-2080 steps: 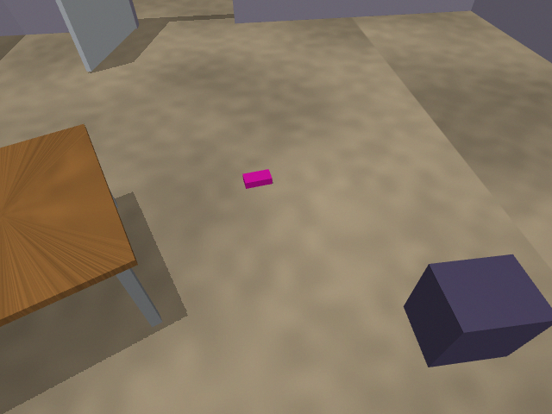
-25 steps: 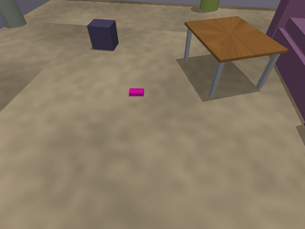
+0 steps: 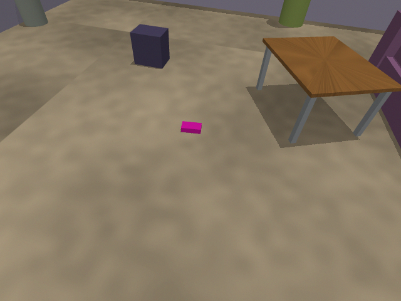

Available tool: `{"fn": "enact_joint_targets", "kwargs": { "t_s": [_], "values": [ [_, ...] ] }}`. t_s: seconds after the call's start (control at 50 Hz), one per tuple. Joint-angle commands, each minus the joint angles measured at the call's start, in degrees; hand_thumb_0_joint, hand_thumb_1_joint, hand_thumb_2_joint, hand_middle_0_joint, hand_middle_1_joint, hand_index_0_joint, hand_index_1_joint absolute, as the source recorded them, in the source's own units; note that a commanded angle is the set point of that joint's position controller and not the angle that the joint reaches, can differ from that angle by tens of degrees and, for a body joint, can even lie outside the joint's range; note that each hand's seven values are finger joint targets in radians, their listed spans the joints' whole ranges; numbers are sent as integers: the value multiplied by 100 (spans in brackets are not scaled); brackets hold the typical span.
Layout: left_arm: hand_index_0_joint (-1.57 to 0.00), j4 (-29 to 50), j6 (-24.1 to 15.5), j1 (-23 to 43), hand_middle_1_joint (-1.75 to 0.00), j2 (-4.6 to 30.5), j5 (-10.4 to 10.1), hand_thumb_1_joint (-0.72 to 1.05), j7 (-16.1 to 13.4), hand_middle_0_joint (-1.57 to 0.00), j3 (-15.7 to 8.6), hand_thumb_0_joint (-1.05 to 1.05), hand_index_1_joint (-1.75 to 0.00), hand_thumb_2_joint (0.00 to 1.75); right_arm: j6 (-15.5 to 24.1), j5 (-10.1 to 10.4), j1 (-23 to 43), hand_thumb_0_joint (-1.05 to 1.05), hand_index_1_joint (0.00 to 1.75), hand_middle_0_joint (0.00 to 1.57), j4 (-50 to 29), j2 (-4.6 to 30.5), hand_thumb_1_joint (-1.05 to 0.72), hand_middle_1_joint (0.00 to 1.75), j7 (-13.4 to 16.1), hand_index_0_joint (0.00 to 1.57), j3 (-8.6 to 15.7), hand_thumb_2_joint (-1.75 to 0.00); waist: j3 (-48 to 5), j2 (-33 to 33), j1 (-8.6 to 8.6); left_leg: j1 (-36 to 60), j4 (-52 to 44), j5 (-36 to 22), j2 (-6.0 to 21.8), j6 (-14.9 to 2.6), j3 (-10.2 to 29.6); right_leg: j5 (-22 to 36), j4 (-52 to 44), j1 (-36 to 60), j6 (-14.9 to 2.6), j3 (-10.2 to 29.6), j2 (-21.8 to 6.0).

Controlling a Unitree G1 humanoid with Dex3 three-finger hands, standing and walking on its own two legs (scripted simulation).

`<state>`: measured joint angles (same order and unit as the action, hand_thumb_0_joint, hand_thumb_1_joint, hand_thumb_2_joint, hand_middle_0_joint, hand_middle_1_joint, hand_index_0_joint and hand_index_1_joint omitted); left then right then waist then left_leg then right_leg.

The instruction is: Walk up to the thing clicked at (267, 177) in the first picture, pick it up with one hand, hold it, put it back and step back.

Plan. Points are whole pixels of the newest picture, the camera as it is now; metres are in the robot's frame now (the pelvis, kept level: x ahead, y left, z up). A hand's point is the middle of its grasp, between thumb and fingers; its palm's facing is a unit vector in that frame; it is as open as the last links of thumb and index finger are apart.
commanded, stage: walk up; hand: left
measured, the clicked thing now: (191, 127) +1.42 +0.09 -0.73
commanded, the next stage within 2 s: none
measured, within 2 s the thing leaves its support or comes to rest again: neither
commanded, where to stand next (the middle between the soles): +1.01 -0.09 m, yaw -2 degrees
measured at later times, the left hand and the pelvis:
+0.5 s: hand (128, 211) +0.37 +0.21 -0.11, palm faces -0.08 -0.92 -0.39, open 7.4 cm; pelvis +0.23 -0.05 +0.00, yaw -3 degrees
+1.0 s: hand (135, 180) +0.49 +0.23 -0.15, palm faces -0.03 -0.94 -0.34, open 7.4 cm; pelvis +0.48 -0.05 +0.00, yaw -2 degrees
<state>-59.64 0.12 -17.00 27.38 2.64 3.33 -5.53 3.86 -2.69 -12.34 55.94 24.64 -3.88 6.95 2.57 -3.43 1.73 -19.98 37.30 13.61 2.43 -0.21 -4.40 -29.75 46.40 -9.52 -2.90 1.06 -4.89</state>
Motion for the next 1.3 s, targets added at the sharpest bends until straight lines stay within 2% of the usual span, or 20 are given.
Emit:
{"fn": "enact_joint_targets", "kwargs": {
  "t_s": [0.0,0.08,0.22,0.32,0.36,0.4,0.44,0.48,0.54,0.58,0.7,0.84,0.9,0.92,0.94,0.96,1.02,1.08,1.2,1.28],
  "values": [
    [-20,820,-220,404,-30,937,-165,90,-25,-20,-19,0,-30,90,93,156,-14,0,30,20,-446,2060,-90,30,192,20,384,-90,281,1252,-309,1052,-3350,3930,2219,-1048,4090,423,2175,-2780,-118,907,168],
    [-20,432,-231,54,-30,1067,-229,90,77,-20,-136,0,-30,90,249,177,-86,0,30,20,-535,1348,-90,30,192,20,149,-90,513,1021,-180,810,-3003,1901,1286,-727,1751,1501,1268,-2272,192,684,10],
    [-20,1010,-281,929,-30,766,-151,90,229,-20,-72,0,-30,90,302,193,-392,0,30,20,-673,1443,-90,30,178,20,178,-90,585,941,-351,1538,-2953,611,1381,-1143,844,1998,-502,-2384,343,185,-235],
    [-20,1151,-339,1319,-30,589,-149,90,242,-20,-52,0,-30,90,213,185,-632,0,30,20,-762,1429,-90,30,209,20,166,-90,352,937,-449,1561,-2249,-975,1195,-953,374,2276,-1288,-1525,95,-465,37],
    [-20,1066,-344,1019,-30,624,-157,90,206,-20,-102,0,-30,90,168,189,-557,0,30,20,-857,1441,-90,30,254,20,165,-90,145,792,-255,1340,-1680,-1445,1182,-874,335,2141,-1321,-805,13,-601,216],
    [-20,744,-412,-322,-30,973,-160,90,85,-20,-305,0,-30,90,145,183,-658,0,30,20,-939,1120,-90,30,267,20,10,-90,-788,-131,454,825,624,-1889,655,-578,-124,1813,-1613,1135,-140,-594,343],
    [-20,779,-460,-965,-30,1776,-201,90,-39,-20,-505,0,-30,90,115,292,-1190,0,30,20,-1034,796,-90,30,268,20,-141,-90,-1101,-1633,528,-1428,2864,1422,-538,-172,39,318,-3136,2499,-959,3593,-1781],
    [-20,1013,-412,-323,-30,1558,-357,90,-82,-20,-446,0,-30,90,79,245,-739,0,30,20,-849,1354,-90,30,318,20,-11,-90,-498,-563,411,-1360,3588,1251,72,-193,762,722,-3216,1333,-1256,3256,-1816],
    [-20,1156,-491,255,-30,1067,-347,90,-139,-20,-267,0,-30,90,4,342,-983,0,30,20,-676,969,-90,30,239,20,-97,-90,44,-449,-85,-756,2820,375,301,-267,920,1756,-3166,-31,-517,1107,-917],
    [-20,1234,-557,302,-30,920,-303,90,-120,-20,-224,0,-30,90,-44,245,-1018,0,30,20,-659,956,-90,30,149,20,-74,-90,203,-385,-139,-737,2584,-8,257,-172,766,1755,-3343,-342,-594,709,-701],
    [-20,1417,-674,19,-30,1041,-229,90,-106,-20,-261,0,-30,90,-72,152,-236,0,30,20,-960,910,-90,30,1,20,-22,-90,449,-195,43,-1397,1077,-500,407,161,671,1510,-3725,3,-725,447,-891],
    [-20,1424,-565,-343,-30,1091,-197,90,-100,-20,-223,0,-30,90,75,129,472,0,30,20,-1186,795,-90,30,-44,20,-37,-90,66,-205,261,-394,-552,-697,174,-146,60,3089,-2809,556,-676,69,-865],
    [-20,1565,-504,-233,-30,970,-222,90,-152,-20,-118,0,-30,90,137,23,-772,0,30,20,-848,1166,-90,30,53,20,117,-90,-657,625,-430,1581,-971,-366,6,-497,176,3626,-869,-26,-500,-213,-529],
    [-20,1592,-486,-511,-30,601,-284,90,-173,-20,15,0,-30,90,152,-68,-1469,0,30,20,-734,1576,-90,30,118,20,272,-90,-1158,1650,-714,2646,-1317,351,731,-809,1194,2834,631,-922,-243,-554,-62],
    [-20,1570,-462,-864,-30,275,-352,90,-182,-20,95,0,-30,90,175,-61,-1595,0,30,20,-897,1871,-90,30,197,20,346,-90,-1431,2296,-655,3740,-1563,645,2068,-1223,3702,-89,1724,-2497,26,-324,894],
    [-20,1426,-394,-748,-30,991,-342,90,-276,-20,-62,0,-30,90,148,177,-1509,0,30,20,-926,1901,-90,30,206,20,368,-90,-1413,1503,-729,3631,-1884,638,2374,-1740,4346,-204,2201,-2711,-86,198,610],
    [-20,1294,-448,-486,-30,869,-347,90,-238,-20,18,0,-30,90,154,315,-838,0,30,20,-1103,1327,-90,30,301,20,89,-90,-341,789,-396,2069,-1892,-1931,1639,-1047,2031,734,2153,-2280,-23,769,293],
    [-20,1193,-360,-750,-30,730,-354,90,-147,-20,-8,0,-30,90,225,344,-600,0,30,20,-1172,1136,-90,30,295,20,11,-90,-59,966,-166,1251,-2031,-2328,1325,-1105,1065,1139,1924,-1846,130,437,217],
    [-20,1406,-324,-80,-30,618,-225,90,66,-20,-33,0,-30,90,264,244,-431,0,30,20,-1353,1342,-90,30,229,20,83,-90,464,1188,-262,821,-2483,-590,1202,-1266,581,1832,-40,-1889,371,-50,-204],
    [-20,1416,-425,168,-30,559,-206,90,95,-20,-97,0,-30,90,212,247,-435,0,30,20,-1384,1309,-90,30,185,20,60,-90,247,1223,-248,745,-1975,-735,1063,-1088,480,2282,-1030,-1123,218,-351,0]
  ]
}}
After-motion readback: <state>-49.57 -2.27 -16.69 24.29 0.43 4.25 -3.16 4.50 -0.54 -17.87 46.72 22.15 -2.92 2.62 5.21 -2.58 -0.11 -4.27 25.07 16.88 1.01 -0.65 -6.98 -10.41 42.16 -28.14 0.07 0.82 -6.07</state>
